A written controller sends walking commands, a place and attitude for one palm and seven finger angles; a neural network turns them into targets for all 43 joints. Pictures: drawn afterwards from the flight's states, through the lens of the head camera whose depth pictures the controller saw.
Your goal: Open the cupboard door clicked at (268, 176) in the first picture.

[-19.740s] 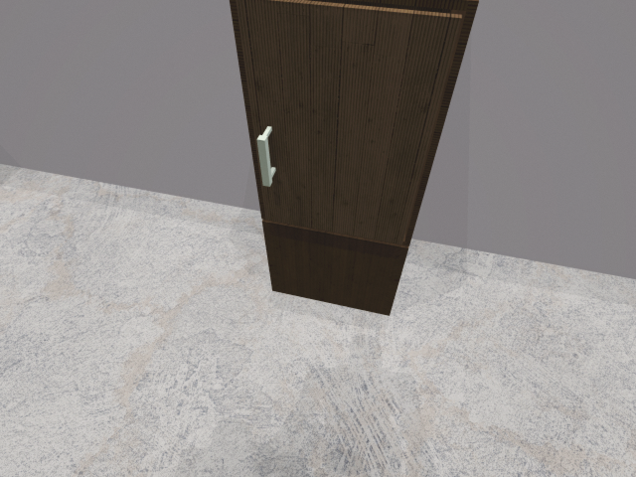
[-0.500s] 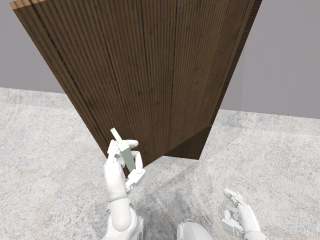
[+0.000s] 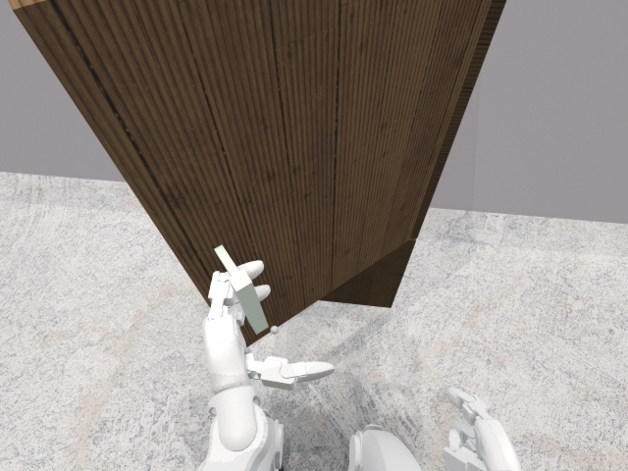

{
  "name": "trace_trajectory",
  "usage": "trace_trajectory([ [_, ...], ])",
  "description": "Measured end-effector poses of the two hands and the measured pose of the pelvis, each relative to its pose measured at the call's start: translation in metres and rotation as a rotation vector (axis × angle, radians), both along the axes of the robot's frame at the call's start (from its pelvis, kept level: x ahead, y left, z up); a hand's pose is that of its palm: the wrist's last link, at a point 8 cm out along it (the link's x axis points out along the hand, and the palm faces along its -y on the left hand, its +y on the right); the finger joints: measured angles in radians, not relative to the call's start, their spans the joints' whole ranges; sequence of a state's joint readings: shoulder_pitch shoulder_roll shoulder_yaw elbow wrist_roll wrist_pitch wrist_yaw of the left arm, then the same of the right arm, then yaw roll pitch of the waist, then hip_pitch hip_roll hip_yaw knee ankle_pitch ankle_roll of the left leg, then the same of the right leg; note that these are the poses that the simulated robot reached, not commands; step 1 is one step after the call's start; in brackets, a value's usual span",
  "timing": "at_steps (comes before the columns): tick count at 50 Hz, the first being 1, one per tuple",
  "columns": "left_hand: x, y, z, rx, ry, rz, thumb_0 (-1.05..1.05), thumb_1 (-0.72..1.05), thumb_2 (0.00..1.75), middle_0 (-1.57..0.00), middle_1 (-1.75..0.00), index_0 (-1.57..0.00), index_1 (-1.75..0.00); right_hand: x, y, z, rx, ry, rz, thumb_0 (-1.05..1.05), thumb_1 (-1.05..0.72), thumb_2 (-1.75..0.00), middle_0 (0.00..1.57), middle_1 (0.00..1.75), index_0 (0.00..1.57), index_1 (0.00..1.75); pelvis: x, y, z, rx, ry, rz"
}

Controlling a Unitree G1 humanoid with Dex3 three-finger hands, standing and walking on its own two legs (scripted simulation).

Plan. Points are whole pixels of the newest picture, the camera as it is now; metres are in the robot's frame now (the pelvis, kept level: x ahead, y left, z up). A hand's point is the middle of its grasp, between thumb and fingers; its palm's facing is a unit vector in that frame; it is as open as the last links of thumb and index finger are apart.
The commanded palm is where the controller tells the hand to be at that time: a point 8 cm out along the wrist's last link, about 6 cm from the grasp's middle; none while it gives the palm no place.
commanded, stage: open thumb and fingers to let go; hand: left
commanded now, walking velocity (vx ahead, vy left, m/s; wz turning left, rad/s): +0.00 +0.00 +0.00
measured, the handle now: (242, 292) +0.33 +0.10 +0.03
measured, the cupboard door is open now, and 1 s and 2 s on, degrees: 42 45 45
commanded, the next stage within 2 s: slide the hand sideways off the handle in 0.18 s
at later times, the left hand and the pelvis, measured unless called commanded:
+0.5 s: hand (267, 365) +0.25 +0.06 +0.02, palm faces -0.21 -0.98 +0.01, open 16.2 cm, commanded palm +0.23 +0.10 +0.02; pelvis -0.01 +0.02 -0.01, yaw -1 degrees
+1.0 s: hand (233, 394) +0.21 +0.10 +0.03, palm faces -0.13 -0.99 +0.02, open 16.3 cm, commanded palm +0.19 +0.15 +0.02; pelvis -0.01 +0.04 -0.02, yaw -2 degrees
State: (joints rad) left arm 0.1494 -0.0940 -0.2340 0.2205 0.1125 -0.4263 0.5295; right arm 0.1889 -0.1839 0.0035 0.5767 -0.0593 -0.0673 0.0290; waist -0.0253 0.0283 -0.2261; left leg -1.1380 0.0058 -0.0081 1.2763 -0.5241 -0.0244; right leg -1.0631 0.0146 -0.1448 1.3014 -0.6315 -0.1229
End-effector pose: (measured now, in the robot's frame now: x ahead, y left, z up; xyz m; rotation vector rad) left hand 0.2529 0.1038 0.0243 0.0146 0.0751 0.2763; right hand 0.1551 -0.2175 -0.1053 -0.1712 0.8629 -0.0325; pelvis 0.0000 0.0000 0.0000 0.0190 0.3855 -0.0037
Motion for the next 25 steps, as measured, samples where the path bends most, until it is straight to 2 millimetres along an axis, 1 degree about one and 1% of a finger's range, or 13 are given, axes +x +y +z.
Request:
trace_trajectory([
  [4, -0.001, 0.001, 0.001, -0.001, 0.001, -0.007, -0.01, -0.47, 0.31, -0.28, -0.91, -0.26, -0.9, 0.003, 0.006, 0.004, 0.003, -0.017, 0.006, 0.01, -0.9, -0.9, 0.2, 0.3, 0.2, 0.3, 0.0, 0.003, 0.001, -0.004, -0.004, -0.001],
  [9, -0.001, 0.0, 0.0, -0.001, -0.006, -0.028, -0.01, -0.49, 0.3, -0.24, -0.68, -0.27, -0.71, 0.008, 0.011, 0.007, 0.002, -0.038, 0.017, 0.01, -0.9, -0.9, 0.2, 0.3, 0.2, 0.3, -0.001, 0.006, 0.001, -0.01, -0.006, -0.001],
  [12, -0.001, 0.001, 0.0, -0.004, -0.006, -0.036, -0.01, -0.5, 0.3, -0.28, -0.59, -0.3, -0.65, 0.011, 0.014, 0.009, 0.0, -0.045, 0.023, 0.01, -0.9, -0.9, 0.2, 0.3, 0.2, 0.3, -0.002, 0.008, 0.001, -0.014, -0.008, -0.001],
  [16, -0.002, 0.003, 0.0, 0.001, -0.007, -0.053, -0.02, -0.5, 0.3, -0.31, -0.53, -0.32, -0.6, 0.013, 0.018, 0.01, 0.002, -0.052, 0.031, 0.01, -0.9, -0.9, 0.2, 0.3, 0.2, 0.3, -0.003, 0.011, 0.0, -0.016, -0.01, 0.0],
  [18, -0.004, 0.007, -0.001, 0.009, -0.018, -0.145, -0.02, -0.5, 0.3, -0.29, -0.49, -0.28, -0.55, 0.012, 0.018, 0.01, 0.007, -0.05, 0.034, 0.01, -0.9, -0.89, 0.2, 0.3, 0.2, 0.3, -0.003, 0.013, -0.001, -0.015, -0.01, 0.003],
  [22, -0.01, 0.015, -0.002, 0.016, -0.039, -0.406, -0.02, -0.5, 0.3, -0.23, -0.41, -0.19, -0.45, 0.009, 0.016, 0.007, 0.008, -0.051, 0.014, 0.01, -0.9, -0.89, 0.2, 0.3, 0.21, 0.3, -0.006, 0.018, -0.007, -0.021, -0.012, 0.004],
  [25, -0.015, 0.017, -0.001, -0.03, -0.04, -0.487, -0.02, -0.5, 0.3, -0.19, -0.36, -0.16, -0.39, 0.006, 0.015, 0.006, 0.004, -0.058, -0.015, 0.01, -0.9, -0.89, 0.2, 0.3, 0.21, 0.3, -0.008, 0.024, -0.01, -0.028, -0.016, -0.005],
])
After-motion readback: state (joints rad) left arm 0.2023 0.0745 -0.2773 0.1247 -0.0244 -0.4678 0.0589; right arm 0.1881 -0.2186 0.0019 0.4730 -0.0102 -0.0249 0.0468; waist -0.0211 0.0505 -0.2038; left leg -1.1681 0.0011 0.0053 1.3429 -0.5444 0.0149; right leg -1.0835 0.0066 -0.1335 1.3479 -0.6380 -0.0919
